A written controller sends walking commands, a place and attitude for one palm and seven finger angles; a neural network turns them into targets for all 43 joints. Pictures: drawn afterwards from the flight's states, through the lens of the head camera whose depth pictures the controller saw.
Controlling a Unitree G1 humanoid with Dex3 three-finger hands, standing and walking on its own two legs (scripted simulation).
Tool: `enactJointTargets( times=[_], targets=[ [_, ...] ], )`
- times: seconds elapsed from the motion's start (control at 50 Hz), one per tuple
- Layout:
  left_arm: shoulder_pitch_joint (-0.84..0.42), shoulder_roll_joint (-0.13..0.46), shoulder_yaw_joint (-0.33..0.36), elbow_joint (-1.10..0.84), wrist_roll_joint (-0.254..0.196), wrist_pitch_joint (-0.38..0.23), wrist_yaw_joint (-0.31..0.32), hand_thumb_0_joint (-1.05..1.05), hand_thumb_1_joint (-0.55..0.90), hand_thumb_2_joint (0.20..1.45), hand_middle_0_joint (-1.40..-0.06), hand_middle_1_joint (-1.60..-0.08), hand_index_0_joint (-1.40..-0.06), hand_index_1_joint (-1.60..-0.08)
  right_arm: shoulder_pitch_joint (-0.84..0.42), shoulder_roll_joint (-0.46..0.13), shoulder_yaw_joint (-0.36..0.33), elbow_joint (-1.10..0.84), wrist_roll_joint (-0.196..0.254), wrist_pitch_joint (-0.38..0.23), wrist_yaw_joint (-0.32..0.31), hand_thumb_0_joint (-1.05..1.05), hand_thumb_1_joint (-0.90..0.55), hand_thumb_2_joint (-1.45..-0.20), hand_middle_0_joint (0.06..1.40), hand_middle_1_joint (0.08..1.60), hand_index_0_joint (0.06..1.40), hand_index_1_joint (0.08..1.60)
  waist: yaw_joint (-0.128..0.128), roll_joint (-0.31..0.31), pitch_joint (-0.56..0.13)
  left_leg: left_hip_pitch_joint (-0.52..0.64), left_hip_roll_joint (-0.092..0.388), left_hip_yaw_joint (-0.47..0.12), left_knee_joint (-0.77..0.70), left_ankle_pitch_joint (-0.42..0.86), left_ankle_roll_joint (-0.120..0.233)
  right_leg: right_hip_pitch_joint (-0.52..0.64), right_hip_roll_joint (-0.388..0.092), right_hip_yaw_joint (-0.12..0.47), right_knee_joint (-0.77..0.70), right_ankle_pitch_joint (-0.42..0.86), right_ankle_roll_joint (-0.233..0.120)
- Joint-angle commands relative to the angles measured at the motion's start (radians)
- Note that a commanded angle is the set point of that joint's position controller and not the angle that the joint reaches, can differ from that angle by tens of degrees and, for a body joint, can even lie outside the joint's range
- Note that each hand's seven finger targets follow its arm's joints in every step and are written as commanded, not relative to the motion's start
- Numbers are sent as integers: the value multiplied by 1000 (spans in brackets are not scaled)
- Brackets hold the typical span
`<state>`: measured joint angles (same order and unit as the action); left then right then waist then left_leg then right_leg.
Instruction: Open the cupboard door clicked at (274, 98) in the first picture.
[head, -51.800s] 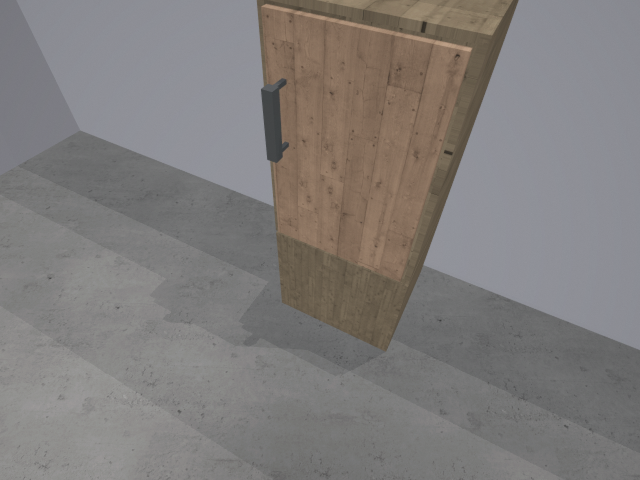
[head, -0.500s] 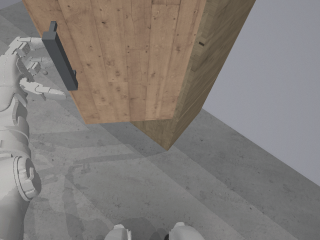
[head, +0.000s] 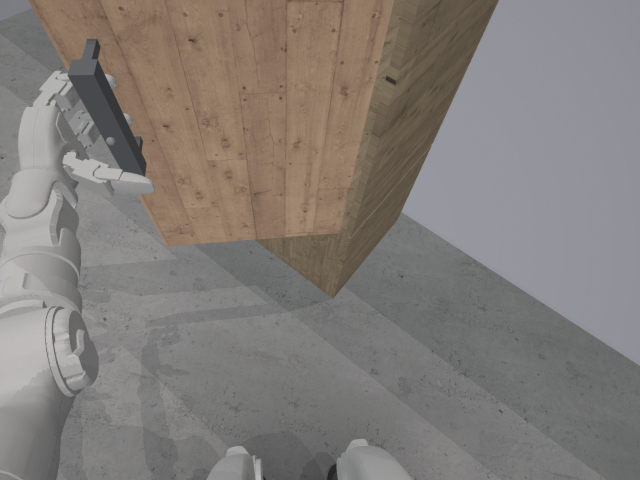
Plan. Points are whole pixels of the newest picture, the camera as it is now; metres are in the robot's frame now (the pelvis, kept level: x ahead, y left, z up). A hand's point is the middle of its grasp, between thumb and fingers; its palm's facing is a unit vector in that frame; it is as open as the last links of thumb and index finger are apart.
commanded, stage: slide the fingers in behind the handle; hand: left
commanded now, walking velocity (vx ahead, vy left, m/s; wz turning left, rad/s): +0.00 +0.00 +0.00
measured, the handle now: (115, 114) +0.56 +0.22 +0.09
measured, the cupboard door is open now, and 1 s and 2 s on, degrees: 45 45 63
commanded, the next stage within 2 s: close the thumb around the handle in 0.54 s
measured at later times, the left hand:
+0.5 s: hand (115, 140) +0.51 +0.21 +0.10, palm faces +0.04 -1.00 -0.02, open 14.0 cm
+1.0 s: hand (112, 140) +0.51 +0.21 +0.10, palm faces +0.04 -1.00 +0.01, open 10.2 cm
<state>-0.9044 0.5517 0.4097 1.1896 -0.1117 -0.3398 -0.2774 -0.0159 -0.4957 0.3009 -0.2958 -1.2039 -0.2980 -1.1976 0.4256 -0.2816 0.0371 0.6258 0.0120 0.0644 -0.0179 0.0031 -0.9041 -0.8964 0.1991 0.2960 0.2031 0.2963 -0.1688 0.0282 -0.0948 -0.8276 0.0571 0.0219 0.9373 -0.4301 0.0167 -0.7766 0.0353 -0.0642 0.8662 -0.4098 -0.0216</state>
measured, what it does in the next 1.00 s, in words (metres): stands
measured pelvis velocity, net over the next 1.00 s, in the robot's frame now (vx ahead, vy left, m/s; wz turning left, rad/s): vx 0.01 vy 0.01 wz -0.01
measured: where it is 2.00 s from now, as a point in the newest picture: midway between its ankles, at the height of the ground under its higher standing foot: outside the picture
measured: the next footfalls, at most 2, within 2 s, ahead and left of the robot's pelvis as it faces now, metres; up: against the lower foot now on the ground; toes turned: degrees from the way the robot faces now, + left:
none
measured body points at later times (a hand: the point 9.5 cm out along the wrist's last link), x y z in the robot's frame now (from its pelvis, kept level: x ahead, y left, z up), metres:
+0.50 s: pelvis +0.00 +0.00 +0.00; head +0.11 +0.01 +0.44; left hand +0.50 +0.26 +0.10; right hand +0.00 -0.27 -0.11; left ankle +0.00 +0.11 -0.69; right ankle +0.00 -0.11 -0.69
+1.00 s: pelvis +0.01 +0.01 +0.00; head +0.12 +0.03 +0.44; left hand +0.50 +0.27 +0.10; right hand +0.00 -0.26 -0.11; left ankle +0.00 +0.11 -0.69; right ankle +0.00 -0.11 -0.69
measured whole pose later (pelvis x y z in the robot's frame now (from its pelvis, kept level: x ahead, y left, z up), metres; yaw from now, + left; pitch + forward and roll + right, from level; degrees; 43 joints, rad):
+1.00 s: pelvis +0.01 +0.01 +0.00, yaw +0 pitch +19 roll -3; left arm -0.89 0.53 0.41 1.17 -0.11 -0.34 -0.25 -0.01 0.05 0.54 -0.34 -1.27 -0.35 -1.27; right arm 0.43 -0.27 0.03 0.62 0.01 0.07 -0.01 0.00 -0.90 -0.90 0.20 0.30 0.20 0.30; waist -0.17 0.03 -0.11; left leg -0.83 0.05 0.03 0.94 -0.44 0.03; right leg -0.78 0.03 -0.05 0.86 -0.42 -0.01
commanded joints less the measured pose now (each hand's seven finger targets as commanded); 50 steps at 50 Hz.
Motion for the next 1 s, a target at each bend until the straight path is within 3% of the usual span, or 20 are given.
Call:
enactJointTargets(
  times=[0.0,0.04,0.08,0.12,0.16,0.3,0.34,0.36,0.42,0.5,0.58,0.62,0.66,0.7,0.78,0.8,0.84,0.88,0.92,0.98],
  targets=[
    [-436,253,30,-211,-10,-73,13,0,-500,300,-300,-1200,-300,-1200,149,-172,-67,-46,-7,-21,-14,0,-900,-900,200,300,200,300,-1,87,-426,312,-34,-55,-86,357,22,150,22,47,-94,344,7],
    [-464,224,5,-239,-6,-77,17,0,-500,300,-300,-1200,-300,-1200,151,-167,-66,-44,-10,-23,-9,0,-900,-900,200,300,200,300,-3,125,-442,340,-35,-59,-88,377,19,141,22,43,-91,350,5],
    [-422,256,46,-229,-11,-81,25,0,-500,300,-300,-1200,-300,-1200,157,-170,-68,-47,-11,-22,-8,0,-900,-900,200,300,200,300,11,98,-449,331,-34,-58,-85,393,20,166,25,43,-87,367,2],
    [-449,202,0,-227,-7,-77,31,0,-500,300,-300,-1200,-300,-1200,150,-164,-68,-45,-10,-22,-4,0,-900,-900,200,300,200,300,-6,107,-425,328,-34,-56,-88,376,19,141,22,42,-92,355,7],
    [-424,268,51,-210,0,-72,42,0,-500,300,-300,-1200,-300,-1200,156,-173,-68,-48,-10,-19,-7,0,-900,-900,200,300,200,300,9,68,-418,292,-34,-55,-92,353,22,167,22,47,-92,345,6],
    [-429,271,57,-225,4,-92,43,0,-500,300,-300,-1200,-300,-1200,153,-168,-68,-52,-10,-22,-7,0,-900,-900,200,300,200,300,12,91,-466,311,-38,-49,-82,391,22,193,22,54,-82,394,6],
    [-435,248,30,-203,1,-83,31,0,-500,300,-300,-1200,-300,-1200,149,-167,-66,-48,-7,-21,-9,0,-900,-900,200,300,200,300,-6,73,-420,292,-37,-45,-84,366,24,179,21,55,-92,382,10],
    [-408,265,47,-189,1,-76,28,0,-500,300,-300,-1200,-300,-1200,150,-170,-66,-53,-7,-19,-11,0,-900,-900,200,300,200,300,7,61,-412,270,-38,-42,-87,356,25,193,20,55,-93,378,9],
    [-446,208,-3,-206,-5,-77,17,0,-500,300,-300,-1200,-300,-1200,145,-167,-66,-51,-5,-20,-11,0,-900,-900,200,300,200,300,-11,99,-416,316,-37,-50,-85,360,22,142,21,47,-94,355,7],
    [-483,199,-7,-213,-15,-80,19,0,-500,300,-300,-1200,-300,-1200,149,-170,-68,-38,-8,-24,-13,0,-900,-900,200,300,200,300,-23,104,-433,345,-32,-61,-78,377,20,110,22,45,-90,346,8],
    [-478,244,33,-210,-10,-81,30,0,-500,300,-300,-1200,-300,-1200,158,-173,-68,-35,-13,-26,-13,0,-900,-900,200,300,200,300,-12,86,-437,337,-33,-65,-73,399,22,127,23,42,-82,362,5],
    [-469,230,14,-202,-2,-78,29,0,-500,300,-300,-1200,-300,-1200,151,-170,-66,-38,-11,-24,-11,0,-900,-900,200,300,200,300,-8,119,-440,337,-35,-62,-70,406,17,122,21,43,-79,368,5],
    [-485,239,15,-203,0,-72,31,0,-388,348,-308,-1212,-308,-1212,154,-172,-66,-38,-11,-23,-11,0,-900,-900,200,300,200,300,-19,92,-434,324,-33,-61,-72,390,21,126,22,45,-83,362,10],
    [-470,264,36,-214,2,-76,27,0,-276,396,-316,-1224,-316,-1224,154,-172,-66,-42,-12,-22,-11,0,-900,-900,200,300,200,300,-1,129,-470,341,-35,-61,-69,420,17,141,21,43,-74,385,5],
    [-460,230,20,-195,-11,-63,19,0,-52,492,-332,-1248,-332,-1248,156,-172,-65,-45,-12,-20,-13,0,-900,-900,200,300,200,300,-15,97,-425,333,-33,-64,-72,411,21,121,25,37,-82,371,5],
    [-460,276,51,-223,-8,-70,22,0,4,516,-336,-1254,-336,-1254,159,-176,-66,-46,-12,-18,-14,0,-900,-900,200,300,200,300,2,113,-461,352,-30,-68,-74,438,16,134,24,36,-75,386,4],
    [-440,221,17,-257,-9,-75,20,0,116,564,-344,-1266,-344,-1266,153,-167,-69,-52,-12,-16,-7,0,-900,-900,200,300,200,300,6,149,-492,399,-28,-69,-69,485,11,122,26,31,-70,401,2],
    [-414,194,8,-229,-18,-73,21,0,228,612,-352,-1278,-352,-1278,157,-167,-69,-49,-13,-14,-5,0,-900,-900,200,300,200,300,-3,119,-455,395,-27,-70,-69,489,13,108,30,26,-75,397,1],
    [-415,232,34,-241,-18,-72,24,0,340,660,-360,-1290,-360,-1290,153,-173,-72,-49,-12,-11,-6,0,-900,-900,200,300,200,300,4,96,-458,370,-27,-68,-77,454,14,131,29,31,-79,388,5],
    [-430,188,2,-271,-17,-83,27,0,508,732,-372,-1308,-372,-1308,148,-166,-71,-50,-13,-12,-4,0,-900,-900,200,300,200,300,1,132,-444,397,-27,-71,-79,470,12,112,28,25,-77,380,-1]
  ],
)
